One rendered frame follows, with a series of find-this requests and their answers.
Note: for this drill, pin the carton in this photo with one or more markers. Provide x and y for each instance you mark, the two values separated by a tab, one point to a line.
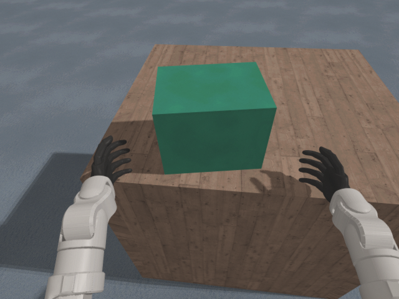
212	117

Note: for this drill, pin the pedestal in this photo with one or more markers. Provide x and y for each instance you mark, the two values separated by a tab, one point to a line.
259	229

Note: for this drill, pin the right robot hand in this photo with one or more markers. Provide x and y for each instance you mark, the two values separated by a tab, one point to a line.
332	174

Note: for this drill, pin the left robot hand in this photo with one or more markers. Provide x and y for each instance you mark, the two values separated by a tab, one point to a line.
103	166

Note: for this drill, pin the robot left forearm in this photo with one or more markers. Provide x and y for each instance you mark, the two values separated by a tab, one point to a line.
79	262

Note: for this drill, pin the robot right forearm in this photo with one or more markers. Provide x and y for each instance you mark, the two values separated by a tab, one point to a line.
370	242

